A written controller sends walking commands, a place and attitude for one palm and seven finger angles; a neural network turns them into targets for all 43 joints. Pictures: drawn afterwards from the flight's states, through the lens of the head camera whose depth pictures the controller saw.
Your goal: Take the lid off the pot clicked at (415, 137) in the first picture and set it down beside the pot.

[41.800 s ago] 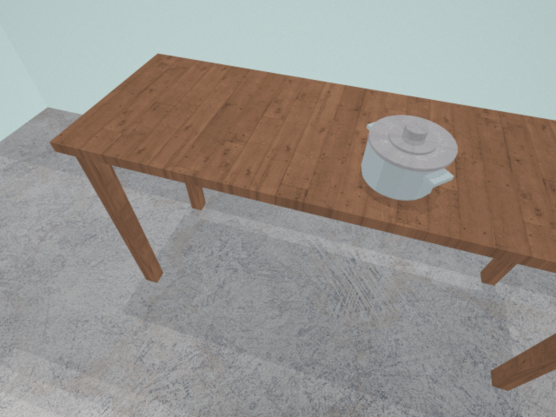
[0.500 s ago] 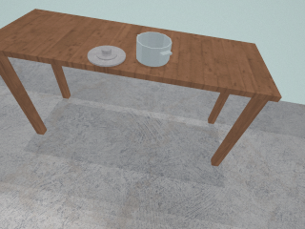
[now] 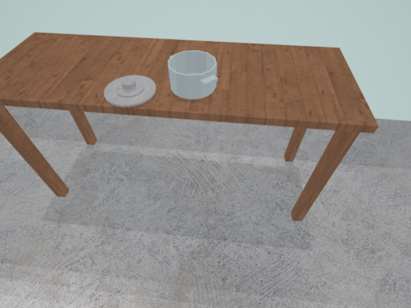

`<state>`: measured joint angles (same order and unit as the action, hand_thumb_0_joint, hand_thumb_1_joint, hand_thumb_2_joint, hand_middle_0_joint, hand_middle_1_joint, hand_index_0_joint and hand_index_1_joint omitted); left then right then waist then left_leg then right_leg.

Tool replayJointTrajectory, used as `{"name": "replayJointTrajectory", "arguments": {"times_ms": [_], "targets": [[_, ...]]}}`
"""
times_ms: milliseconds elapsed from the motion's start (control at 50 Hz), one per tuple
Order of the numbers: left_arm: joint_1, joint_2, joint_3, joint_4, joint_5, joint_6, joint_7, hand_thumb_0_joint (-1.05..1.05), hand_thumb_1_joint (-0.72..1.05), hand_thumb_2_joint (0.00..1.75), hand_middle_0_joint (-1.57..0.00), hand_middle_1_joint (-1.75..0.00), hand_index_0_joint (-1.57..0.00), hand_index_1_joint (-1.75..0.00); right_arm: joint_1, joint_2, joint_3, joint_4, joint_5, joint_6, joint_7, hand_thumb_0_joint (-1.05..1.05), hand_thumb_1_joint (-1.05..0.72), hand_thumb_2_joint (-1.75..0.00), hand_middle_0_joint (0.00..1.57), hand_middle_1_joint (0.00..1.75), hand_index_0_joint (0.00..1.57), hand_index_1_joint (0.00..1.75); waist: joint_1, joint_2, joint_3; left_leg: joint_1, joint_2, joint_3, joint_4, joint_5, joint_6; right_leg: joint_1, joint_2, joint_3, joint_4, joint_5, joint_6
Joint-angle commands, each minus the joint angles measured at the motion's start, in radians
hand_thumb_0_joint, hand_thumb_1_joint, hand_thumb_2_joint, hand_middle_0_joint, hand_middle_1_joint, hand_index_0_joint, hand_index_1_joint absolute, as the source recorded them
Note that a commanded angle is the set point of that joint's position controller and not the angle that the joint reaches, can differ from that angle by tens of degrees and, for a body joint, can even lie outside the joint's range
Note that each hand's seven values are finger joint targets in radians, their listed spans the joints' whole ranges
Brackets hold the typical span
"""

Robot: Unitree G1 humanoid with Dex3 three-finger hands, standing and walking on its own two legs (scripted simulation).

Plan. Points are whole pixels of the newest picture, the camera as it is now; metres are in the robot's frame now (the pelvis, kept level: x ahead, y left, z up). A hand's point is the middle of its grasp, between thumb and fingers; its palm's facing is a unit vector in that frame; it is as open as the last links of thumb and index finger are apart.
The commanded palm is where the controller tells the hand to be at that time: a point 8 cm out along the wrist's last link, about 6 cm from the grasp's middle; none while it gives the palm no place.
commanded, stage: stop stepping back and stand still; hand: left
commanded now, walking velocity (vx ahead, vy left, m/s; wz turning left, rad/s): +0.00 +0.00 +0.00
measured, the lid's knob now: (128, 83) +0.79 +0.29 -0.01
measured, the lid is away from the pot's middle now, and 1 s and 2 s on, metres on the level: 0.22 0.22 0.22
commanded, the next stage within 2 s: let the arm hang, fingers relaxed in 0.38 s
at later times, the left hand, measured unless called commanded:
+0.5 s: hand out of the picture +0.05 +0.18 -0.17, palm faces +0.02 -0.98 -0.21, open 7.4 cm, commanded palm none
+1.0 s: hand out of the picture +0.08 +0.18 -0.17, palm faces +0.01 -0.98 -0.21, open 7.3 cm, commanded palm none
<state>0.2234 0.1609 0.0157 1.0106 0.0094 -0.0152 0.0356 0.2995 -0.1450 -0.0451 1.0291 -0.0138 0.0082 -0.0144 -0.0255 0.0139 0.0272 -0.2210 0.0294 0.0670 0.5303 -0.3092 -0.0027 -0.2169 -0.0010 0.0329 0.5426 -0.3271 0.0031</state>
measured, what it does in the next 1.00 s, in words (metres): stands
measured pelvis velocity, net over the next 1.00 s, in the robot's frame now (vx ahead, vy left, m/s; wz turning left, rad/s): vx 0.03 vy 0.00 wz -0.02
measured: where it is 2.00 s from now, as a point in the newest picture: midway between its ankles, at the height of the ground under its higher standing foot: outside the picture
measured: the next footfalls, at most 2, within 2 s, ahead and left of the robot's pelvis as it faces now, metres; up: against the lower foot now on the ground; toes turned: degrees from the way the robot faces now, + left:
none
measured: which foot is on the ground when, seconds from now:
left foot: down 0.00-1.00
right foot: down 0.00-1.00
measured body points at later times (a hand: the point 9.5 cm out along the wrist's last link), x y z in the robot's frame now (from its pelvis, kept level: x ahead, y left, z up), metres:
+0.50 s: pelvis +0.02 +0.00 +0.00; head +0.06 +0.00 +0.45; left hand +0.05 +0.23 -0.16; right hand +0.04 -0.23 -0.15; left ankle -0.02 +0.12 -0.73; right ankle -0.02 -0.12 -0.73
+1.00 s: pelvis +0.03 +0.00 +0.00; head +0.06 +0.00 +0.45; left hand +0.08 +0.23 -0.16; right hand +0.03 -0.23 -0.16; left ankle -0.02 +0.12 -0.73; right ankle -0.02 -0.12 -0.73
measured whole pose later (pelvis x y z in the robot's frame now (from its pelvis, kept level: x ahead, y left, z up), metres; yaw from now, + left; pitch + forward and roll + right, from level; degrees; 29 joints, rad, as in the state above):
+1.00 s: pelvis +0.03 +0.00 +0.00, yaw -1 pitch +0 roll +0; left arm 0.23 0.17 0.04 1.05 0.01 -0.01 0.04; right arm 0.26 -0.14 -0.05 1.06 -0.01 0.02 -0.02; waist -0.02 -0.01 0.06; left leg -0.14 0.05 0.09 0.50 -0.35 -0.01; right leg -0.15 0.02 0.05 0.51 -0.36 0.00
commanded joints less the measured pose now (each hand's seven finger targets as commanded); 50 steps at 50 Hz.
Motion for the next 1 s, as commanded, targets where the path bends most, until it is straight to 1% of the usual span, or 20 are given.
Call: {"name": "replayJointTrajectory", "arguments": {"times_ms": [0, 60, 80, 140, 200, 260, 300, 360, 380, 420, 500, 560, 580, 660, 700, 760, 780, 840, 960, 980], "targets": [[0.069, 0.133, 0.035, -0.032, 0.002, -0.007, 0.01, 0.0, 0.9, 0.9, -0.2, -0.3, -0.2, -0.3, 0.063, -0.094, -0.02, -0.035, -0.002, -0.015, -0.004, 0.0, -0.9, -0.9, 0.2, 0.3, 0.2, 0.3, 0.005, -0.038, 0.026, 0.023, 0.059, -0.058, -0.075, 0.227, 0.046, -0.011, -0.074, 0.072, -0.095, 0.299, -0.058], [0.057, 0.134, 0.04, -0.037, 0.002, -0.007, 0.008, 0.0, 0.9, 0.9, -0.2, -0.3, -0.2, -0.3, 0.05, -0.107, -0.024, -0.039, -0.004, -0.016, -0.006, 0.0, -0.9, -0.9, 0.2, 0.3, 0.2, 0.3, 0.006, 0.002, -0.001, 0.059, 0.07, -0.059, -0.075, 0.282, 0.047, -0.001, -0.066, 0.057, -0.078, 0.323, -0.054], [0.052, 0.131, 0.04, -0.038, 0.002, -0.006, 0.008, 0.0, 0.9, 0.9, -0.2, -0.3, -0.2, -0.3, 0.039, -0.105, -0.025, -0.041, -0.002, -0.014, -0.006, 0.0, -0.9, -0.9, 0.2, 0.3, 0.2, 0.3, 0.007, -0.002, 0.019, 0.05, 0.07, -0.064, -0.077, 0.272, 0.048, -0.01, -0.064, 0.061, -0.084, 0.313, -0.052], [0.054, 0.137, 0.042, -0.035, 0.002, -0.008, 0.006, 0.0, 0.9, 0.9, -0.2, -0.3, -0.2, -0.3, 0.033, -0.11, -0.024, -0.042, -0.003, -0.014, -0.007, 0.0, -0.9, -0.9, 0.2, 0.3, 0.2, 0.3, 0.008, -0.017, -0.012, 0.065, 0.067, -0.048, -0.063, 0.283, 0.044, 0.022, -0.072, 0.07, -0.091, 0.354, -0.054], [0.051, 0.146, 0.044, -0.033, 0.002, -0.007, 0.008, 0.0, 0.9, 0.9, -0.2, -0.3, -0.2, -0.3, 0.022, -0.105, -0.023, -0.044, 0.0, -0.01, -0.007, 0.0, -0.9, -0.9, 0.2, 0.3, 0.2, 0.3, 0.005, -0.041, 0.006, 0.045, 0.053, -0.038, -0.051, 0.239, 0.037, 0.037, -0.082, 0.091, -0.115, 0.373, -0.053], [0.063, 0.149, 0.046, -0.025, 0.001, -0.009, 0.01, 0.0, 0.9, 0.9, -0.2, -0.3, -0.2, -0.3, 0.018, -0.108, -0.024, -0.041, 0.001, -0.009, -0.009, 0.0, -0.9, -0.9, 0.2, 0.3, 0.2, 0.3, 0.005, -0.054, -0.023, 0.06, 0.047, -0.023, -0.028, 0.268, 0.033, 0.077, -0.091, 0.097, -0.114, 0.477, -0.051], [0.054, 0.143, 0.046, -0.024, 0.001, -0.006, 0.011, 0.0, 0.9, 0.9, -0.2, -0.3, -0.2, -0.3, 0.021, -0.107, -0.023, -0.039, 0.001, -0.007, -0.01, 0.0, -0.9, -0.9, 0.2, 0.3, 0.2, 0.3, -0.002, -0.056, -0.005, 0.067, 0.051, -0.028, -0.04, 0.265, 0.035, 0.058, -0.086, 0.092, -0.114, 0.461, -0.051], [0.052, 0.136, 0.044, -0.027, -0.001, -0.004, 0.007, 0.0, 0.9, 0.9, -0.2, -0.3, -0.2, -0.3, 0.026, -0.123, -0.025, -0.032, -0.001, -0.007, -0.012, 0.0, -0.9, -0.9, 0.2, 0.3, 0.2, 0.3, -0.003, 0.012, -0.019, 0.124, 0.08, -0.046, -0.063, 0.327, 0.046, 0.02, -0.065, 0.057, -0.087, 0.403, -0.049], [0.049, 0.133, 0.043, -0.027, -0.001, -0.002, 0.007, 0.0, 0.9, 0.9, -0.2, -0.3, -0.2, -0.3, 0.024, -0.124, -0.026, -0.032, 0.0, -0.006, -0.013, 0.0, -0.9, -0.9, 0.2, 0.3, 0.2, 0.3, -0.001, 0.032, 0.003, 0.125, 0.088, -0.059, -0.074, 0.336, 0.052, -0.004, -0.056, 0.05, -0.082, 0.372, -0.047], [0.055, 0.125, 0.04, -0.022, -0.001, 0.0, 0.004, 0.0, 0.9, 0.9, -0.2, -0.3, -0.2, -0.3, 0.023, -0.13, -0.025, -0.028, -0.003, -0.007, -0.014, 0.0, -0.9, -0.9, 0.2, 0.3, 0.2, 0.3, 0.002, 0.045, -0.003, 0.136, 0.104, -0.07, -0.095, 0.338, 0.061, -0.011, -0.048, 0.033, -0.075, 0.323, -0.043], [0.067, 0.123, 0.038, -0.008, 0.002, -0.001, 0.004, 0.0, 0.9, 0.9, -0.2, -0.3, -0.2, -0.3, 0.018, -0.124, -0.026, -0.024, -0.001, -0.007, -0.014, 0.0, -0.9, -0.9, 0.2, 0.3, 0.2, 0.3, 0.007, 0.006, 0.0, 0.127, 0.098, -0.064, -0.093, 0.319, 0.061, 0.002, -0.051, 0.038, -0.086, 0.322, -0.044], [0.078, 0.128, 0.037, 0.0, 0.001, -0.004, 0.006, 0.0, 0.9, 0.9, -0.2, -0.3, -0.2, -0.3, 0.022, -0.118, -0.025, -0.019, 0.001, -0.008, -0.014, 0.0, -0.9, -0.9, 0.2, 0.3, 0.2, 0.3, 0.006, -0.022, -0.022, 0.133, 0.081, -0.042, -0.069, 0.327, 0.052, 0.029, -0.065, 0.053, -0.093, 0.389, -0.047], [0.072, 0.127, 0.038, -0.002, 0.002, -0.004, 0.008, 0.0, 0.9, 0.9, -0.2, -0.3, -0.2, -0.3, 0.023, -0.116, -0.026, -0.02, 0.003, -0.007, -0.014, 0.0, -0.9, -0.9, 0.2, 0.3, 0.2, 0.3, 0.003, -0.017, -0.004, 0.126, 0.078, -0.044, -0.07, 0.327, 0.051, 0.021, -0.062, 0.055, -0.088, 0.395, -0.047], [0.07, 0.124, 0.041, -0.002, 0.001, -0.004, 0.008, 0.0, 0.9, 0.9, -0.2, -0.3, -0.2, -0.3, 0.035, -0.115, -0.025, -0.009, 0.0, -0.01, -0.016, 0.0, -0.9, -0.9, 0.2, 0.3, 0.2, 0.3, 0.004, -0.008, -0.016, 0.135, 0.084, -0.043, -0.072, 0.364, 0.052, 0.032, -0.061, 0.044, -0.075, 0.409, -0.048], [0.067, 0.126, 0.04, -0.003, 0.001, -0.001, 0.009, 0.0, 0.9, 0.9, -0.2, -0.3, -0.2, -0.3, 0.029, -0.11, -0.024, -0.007, 0.001, -0.007, -0.015, 0.0, -0.9, -0.9, 0.2, 0.3, 0.2, 0.3, 0.005, -0.015, 0.012, 0.122, 0.084, -0.044, -0.081, 0.335, 0.052, 0.019, -0.061, 0.044, -0.083, 0.386, -0.047], [0.074, 0.125, 0.041, 0.001, 0.0, -0.004, 0.01, 0.0, 0.9, 0.9, -0.2, -0.3, -0.2, -0.3, 0.026, -0.108, -0.026, -0.007, 0.0, -0.007, -0.015, 0.0, -0.9, -0.9, 0.2, 0.3, 0.2, 0.3, 0.006, -0.027, 0.003, 0.121, 0.075, -0.036, -0.07, 0.318, 0.048, 0.031, -0.068, 0.056, -0.092, 0.407, -0.048], [0.069, 0.124, 0.042, 0.0, 0.002, -0.002, 0.01, 0.0, 0.9, 0.9, -0.2, -0.3, -0.2, -0.3, 0.023, -0.103, -0.027, -0.006, 0.001, -0.006, -0.014, 0.0, -0.9, -0.9, 0.2, 0.3, 0.2, 0.3, 0.005, -0.023, 0.027, 0.109, 0.072, -0.038, -0.072, 0.3, 0.048, 0.019, -0.064, 0.06, -0.094, 0.397, -0.049], [0.071, 0.127, 0.045, -0.002, 0.0, -0.005, 0.01, 0.0, 0.9, 0.9, -0.2, -0.3, -0.2, -0.3, 0.032, -0.104, -0.026, -0.001, 0.0, -0.008, -0.015, 0.0, -0.9, -0.9, 0.2, 0.3, 0.2, 0.3, 0.006, -0.024, -0.006, 0.125, 0.074, -0.034, -0.069, 0.316, 0.047, 0.039, -0.067, 0.063, -0.091, 0.422, -0.05], [0.066, 0.127, 0.046, -0.004, 0.0, -0.006, 0.01, 0.0, 0.9, 0.9, -0.2, -0.3, -0.2, -0.3, 0.034, -0.105, -0.028, 0.0, 0.0, -0.008, -0.016, 0.0, -0.9, -0.9, 0.2, 0.3, 0.2, 0.3, 0.003, -0.013, -0.008, 0.134, 0.077, -0.03, -0.067, 0.337, 0.046, 0.036, -0.065, 0.061, -0.085, 0.439, -0.049], [0.06, 0.125, 0.045, -0.007, 0.001, -0.004, 0.011, 0.0, 0.9, 0.9, -0.2, -0.3, -0.2, -0.3, 0.031, -0.103, -0.028, -0.001, 0.001, -0.007, -0.016, 0.0, -0.9, -0.9, 0.2, 0.3, 0.2, 0.3, 0.002, 0.002, 0.021, 0.123, 0.078, -0.034, -0.075, 0.325, 0.047, 0.019, -0.061, 0.061, -0.086, 0.419, -0.049]]}}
